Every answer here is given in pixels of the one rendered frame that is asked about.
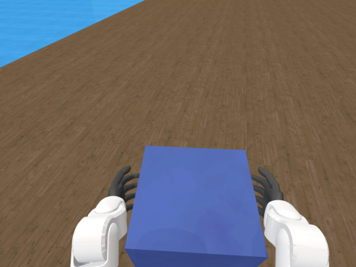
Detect left robot hand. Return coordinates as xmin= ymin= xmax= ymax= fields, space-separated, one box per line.
xmin=107 ymin=166 xmax=140 ymax=212

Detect carton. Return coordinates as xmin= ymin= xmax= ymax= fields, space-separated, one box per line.
xmin=125 ymin=146 xmax=268 ymax=267

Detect right robot forearm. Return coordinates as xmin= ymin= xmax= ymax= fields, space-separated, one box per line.
xmin=264 ymin=200 xmax=329 ymax=267

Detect right robot hand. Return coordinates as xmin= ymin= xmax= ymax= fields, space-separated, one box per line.
xmin=251 ymin=167 xmax=284 ymax=218

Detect left robot forearm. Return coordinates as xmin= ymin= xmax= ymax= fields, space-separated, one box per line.
xmin=71 ymin=196 xmax=127 ymax=267

